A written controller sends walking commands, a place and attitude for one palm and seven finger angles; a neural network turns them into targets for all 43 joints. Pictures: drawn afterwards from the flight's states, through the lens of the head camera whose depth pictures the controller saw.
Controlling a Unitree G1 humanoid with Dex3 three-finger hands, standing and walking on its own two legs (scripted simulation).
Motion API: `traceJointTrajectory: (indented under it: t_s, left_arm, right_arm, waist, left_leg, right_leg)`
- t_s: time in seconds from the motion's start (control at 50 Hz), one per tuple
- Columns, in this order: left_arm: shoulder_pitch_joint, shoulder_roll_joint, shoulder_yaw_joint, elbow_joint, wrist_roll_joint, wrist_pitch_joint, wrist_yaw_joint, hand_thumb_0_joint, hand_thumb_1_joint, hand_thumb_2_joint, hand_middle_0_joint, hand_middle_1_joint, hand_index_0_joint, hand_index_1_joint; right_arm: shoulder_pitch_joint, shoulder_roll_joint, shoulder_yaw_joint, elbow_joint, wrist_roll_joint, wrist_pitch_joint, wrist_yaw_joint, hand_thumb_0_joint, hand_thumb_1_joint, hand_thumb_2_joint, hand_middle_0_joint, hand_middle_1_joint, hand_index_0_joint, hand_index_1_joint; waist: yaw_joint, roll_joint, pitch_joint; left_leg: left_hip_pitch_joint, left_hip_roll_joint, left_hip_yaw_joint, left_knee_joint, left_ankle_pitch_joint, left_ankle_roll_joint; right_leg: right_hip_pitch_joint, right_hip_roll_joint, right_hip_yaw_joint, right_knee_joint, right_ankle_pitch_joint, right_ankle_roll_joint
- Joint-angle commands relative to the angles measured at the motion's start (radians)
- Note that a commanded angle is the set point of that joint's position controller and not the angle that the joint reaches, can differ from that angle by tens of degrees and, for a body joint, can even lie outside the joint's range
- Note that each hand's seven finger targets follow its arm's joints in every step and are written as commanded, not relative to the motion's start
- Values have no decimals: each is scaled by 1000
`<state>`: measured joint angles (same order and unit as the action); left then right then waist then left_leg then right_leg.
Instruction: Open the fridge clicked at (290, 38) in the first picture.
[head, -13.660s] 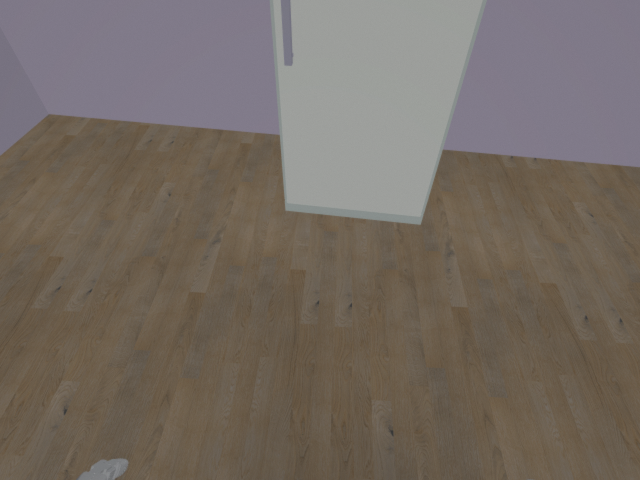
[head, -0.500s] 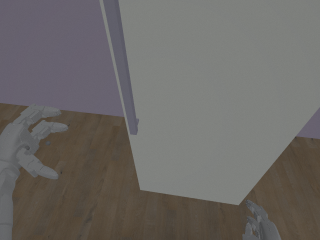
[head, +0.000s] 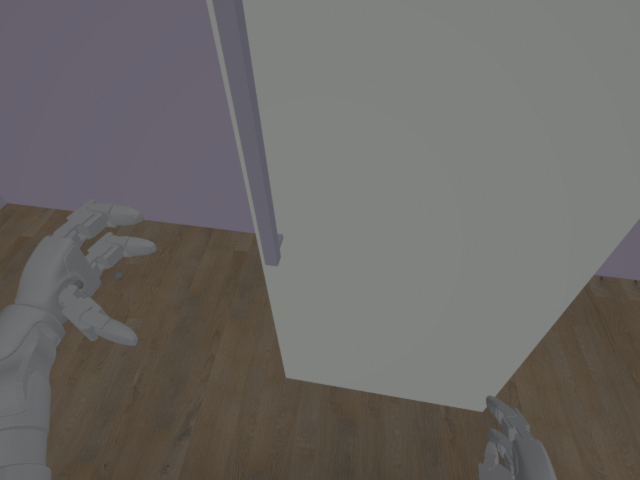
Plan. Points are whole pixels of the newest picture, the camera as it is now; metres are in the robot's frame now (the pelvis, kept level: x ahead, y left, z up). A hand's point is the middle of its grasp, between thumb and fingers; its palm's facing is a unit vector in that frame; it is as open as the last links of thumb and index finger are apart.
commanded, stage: move the hooked fingers beside the handle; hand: left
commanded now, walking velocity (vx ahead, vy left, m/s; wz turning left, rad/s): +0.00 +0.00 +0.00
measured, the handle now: (258, 137) +0.49 +0.14 +0.19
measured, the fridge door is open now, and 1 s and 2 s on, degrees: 0 0 0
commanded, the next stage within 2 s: none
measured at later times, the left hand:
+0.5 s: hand (158, 246) +0.34 +0.24 +0.13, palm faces -0.04 -1.00 -0.05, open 14.0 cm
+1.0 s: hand (189, 221) +0.39 +0.22 +0.13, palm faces -0.07 -1.00 -0.03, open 14.0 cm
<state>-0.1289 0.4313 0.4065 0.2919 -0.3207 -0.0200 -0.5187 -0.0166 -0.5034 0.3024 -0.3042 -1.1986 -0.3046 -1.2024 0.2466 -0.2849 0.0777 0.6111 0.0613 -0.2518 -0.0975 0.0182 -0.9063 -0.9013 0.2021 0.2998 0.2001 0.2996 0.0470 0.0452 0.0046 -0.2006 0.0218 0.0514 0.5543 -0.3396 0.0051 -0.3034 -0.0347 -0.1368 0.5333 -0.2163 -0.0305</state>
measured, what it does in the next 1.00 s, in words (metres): stands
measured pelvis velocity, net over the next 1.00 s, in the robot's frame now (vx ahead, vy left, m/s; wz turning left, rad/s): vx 0.00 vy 0.00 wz -0.02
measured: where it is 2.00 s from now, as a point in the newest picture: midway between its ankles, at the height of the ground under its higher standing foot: outside the picture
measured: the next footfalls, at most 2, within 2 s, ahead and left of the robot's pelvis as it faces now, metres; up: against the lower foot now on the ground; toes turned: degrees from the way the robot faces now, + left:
none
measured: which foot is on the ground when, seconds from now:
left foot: down 0.00-1.00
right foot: down 0.00-1.00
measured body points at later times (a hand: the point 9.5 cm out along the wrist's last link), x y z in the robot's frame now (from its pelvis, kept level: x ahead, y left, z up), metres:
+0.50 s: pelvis +0.00 +0.00 +0.00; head +0.01 -0.02 +0.45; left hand +0.33 +0.29 +0.14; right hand +0.15 -0.25 -0.09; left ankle -0.03 +0.11 -0.73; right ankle +0.04 -0.10 -0.73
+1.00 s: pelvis +0.00 +0.00 +0.00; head +0.03 -0.01 +0.45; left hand +0.39 +0.27 +0.13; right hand +0.12 -0.26 -0.10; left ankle -0.03 +0.11 -0.73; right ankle +0.04 -0.10 -0.73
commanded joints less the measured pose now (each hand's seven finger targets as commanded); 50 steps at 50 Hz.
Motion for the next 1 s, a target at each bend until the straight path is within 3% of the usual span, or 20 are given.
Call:
traceJointTrajectory:
  t_s: [0.0, 0.04, 0.08, 0.14, 0.2, 0.24, 0.26, 0.38, 0.46, 0.52, 0.56, 0.64, 0.68, 0.72, 0.78, 0.82, 0.86, 0.9, 0.92, 0.98]
  left_arm:
    - [-344, 276, 93, -169, -11, -65, 27, 0, -500, 300, -300, -1200, -300, -1200]
    - [-344, 296, 110, -137, -13, -63, 29, 0, -500, 300, -300, -1200, -300, -1200]
    - [-367, 282, 96, -138, -7, -71, 34, 0, -500, 300, -300, -1200, -300, -1200]
    - [-390, 259, 70, -146, -8, -80, 36, 0, -500, 300, -300, -1200, -300, -1200]
    - [-363, 277, 97, -98, -3, -75, 43, 0, -500, 300, -300, -1200, -300, -1200]
    - [-400, 242, 53, -100, -3, -74, 42, 0, -500, 300, -300, -1200, -300, -1200]
    - [-400, 277, 86, -87, 2, -73, 50, 0, -500, 300, -300, -1200, -300, -1200]
    - [-508, 256, 51, -74, 13, -96, 69, 0, -500, 300, -300, -1200, -300, -1200]
    - [-539, 284, 65, -8, 21, -98, 73, 0, -500, 300, -300, -1200, -300, -1200]
    - [-541, 272, 48, 7, 27, -100, 72, 0, -500, 300, -300, -1200, -300, -1200]
    - [-583, 274, 42, 31, 30, -102, 72, 0, -500, 300, -300, -1200, -300, -1200]
    - [-601, 286, 56, 50, 26, -115, 73, 0, -500, 300, -300, -1200, -300, -1200]
    - [-618, 268, 32, 71, 34, -115, 72, 0, -500, 300, -300, -1200, -300, -1200]
    - [-663, 247, 4, 73, 40, -121, 76, 0, -500, 300, -300, -1200, -300, -1200]
    - [-660, 267, 30, 98, 38, -124, 88, 0, -500, 300, -300, -1200, -300, -1200]
    - [-687, 261, 13, 104, 46, -130, 93, 0, -500, 300, -300, -1200, -300, -1200]
    - [-685, 282, 37, 87, 50, -138, 102, 0, -500, 300, -300, -1200, -300, -1200]
    - [-707, 231, -9, 116, 54, -140, 109, 0, -500, 300, -300, -1200, -300, -1200]
    - [-734, 237, -10, 130, 56, -143, 114, 0, -500, 300, -300, -1200, -300, -1200]
    - [-745, 270, 20, 146, 63, -150, 124, 0, -500, 300, -300, -1200, -300, -1200]
  right_arm:
    - [-74, -123, -54, -148, 4, -58, -19, 0, -900, -900, 200, 300, 200, 300]
    - [-72, -125, -53, -148, 3, -51, -16, 0, -900, -900, 200, 300, 200, 300]
    - [-77, -122, -54, -153, 4, -52, -16, 0, -900, -900, 200, 300, 200, 300]
    - [-71, -122, -55, -158, 3, -53, -13, 0, -900, -900, 200, 300, 200, 300]
    - [-60, -129, -60, -152, 3, -48, -13, 0, -900, -900, 200, 300, 200, 300]
    - [-64, -128, -58, -151, 3, -44, -10, 0, -900, -900, 200, 300, 200, 300]
    - [-55, -133, -63, -148, 5, -43, -12, 0, -900, -900, 200, 300, 200, 300]
    - [-42, -130, -63, -139, 3, -37, -19, 0, -900, -900, 200, 300, 200, 300]
    - [-25, -137, -64, -124, 3, -25, -21, 0, -900, -900, 200, 300, 200, 300]
    - [-25, -137, -63, -133, 1, -19, -15, 0, -900, -900, 200, 300, 200, 300]
    - [-18, -138, -63, -126, 3, -14, -16, 0, -900, -900, 200, 300, 200, 300]
    - [-4, -142, -68, -131, 0, -5, -10, 0, -900, -900, 200, 300, 200, 300]
    - [-4, -139, -66, -128, 3, 1, -10, 0, -900, -900, 200, 300, 200, 300]
    - [8, -142, -69, -125, 0, 5, -8, 0, -900, -900, 200, 300, 200, 300]
    - [22, -144, -72, -121, 0, 12, -6, 0, -900, -900, 200, 300, 200, 300]
    - [25, -146, -72, -120, -1, 18, -3, 0, -900, -900, 200, 300, 200, 300]
    - [31, -143, -75, -120, -3, 21, -1, 0, -900, -900, 200, 300, 200, 300]
    - [28, -139, -70, -118, 0, 26, -1, 0, -900, -900, 200, 300, 200, 300]
    - [34, -143, -70, -114, -3, 29, 1, 0, -900, -900, 200, 300, 200, 300]
    - [45, -145, -74, -110, -3, 37, 2, 0, -900, -900, 200, 300, 200, 300]
  waist:
    - [-26, 38, -195]
    - [-21, -9, -188]
    - [-20, 41, -204]
    - [-21, 18, -235]
    - [-16, 6, -223]
    - [-26, 14, -207]
    - [-23, 11, -205]
    - [-41, 20, -249]
    - [-49, -23, -248]
    - [-39, -8, -256]
    - [-50, 10, -250]
    - [-46, -36, -303]
    - [-56, 17, -270]
    - [-66, 2, -273]
    - [-65, -33, -304]
    - [-65, -21, -297]
    - [-55, 8, -345]
    - [-70, 13, -293]
    - [-75, -31, -281]
    - [-68, 0, -322]
  left_leg:
    - [-54, -24, -58, -107, 192, 16]
    - [-77, -22, -55, -108, 188, 19]
    - [-70, -24, -52, -107, 192, 16]
    - [-58, -23, -50, -104, 223, 18]
    - [-79, -23, -47, -102, 220, 16]
    - [-82, -23, -42, -105, 210, 18]
    - [-83, -21, -45, -103, 210, 17]
    - [-71, -22, -43, -101, 196, 18]
    - [-91, -20, -38, -96, 198, 22]
    - [-92, -19, -38, -95, 218, 20]
    - [-100, -21, -37, -95, 203, 19]
    - [-112, -20, -33, -83, 236, 22]
    - [-116, -21, -30, -83, 219, 18]
    - [-99, -16, -38, -78, 245, 19]
    - [-113, -19, -36, -76, 231, 20]
    - [-113, -16, -37, -75, 243, 20]
    - [-98, -19, -36, -73, 266, 19]
    - [-114, -18, -38, -80, 232, 16]
    - [-119, -14, -43, -80, 235, 20]
    - [-119, -18, -38, -77, 230, 19]
  right_leg:
    - [144, 16, 87, -67, 95, 9]
    - [158, 14, 96, -73, 90, 10]
    - [160, 11, 96, -65, 94, 7]
    - [176, 13, 95, -54, 141, 8]
    - [165, 11, 93, -52, 144, 8]
    - [155, 10, 100, -56, 138, 8]
    - [150, 10, 95, -54, 133, 7]
    - [152, 10, 105, -54, 122, 9]
    - [160, 8, 111, -53, 141, 12]
    - [164, 7, 109, -42, 162, 6]
    - [151, 5, 111, -43, 155, 7]
    - [189, 3, 120, -27, 204, 9]
    - [149, 4, 115, -30, 188, 7]
    - [134, 8, 108, -22, 207, 3]
    - [148, 7, 111, -21, 200, 9]
    - [147, 7, 110, -15, 210, 5]
    - [169, 6, 113, -10, 236, 4]
    - [127, 8, 105, -17, 199, 4]
    - [129, 9, 105, -17, 202, 3]
    - [141, 8, 111, -12, 202, 4]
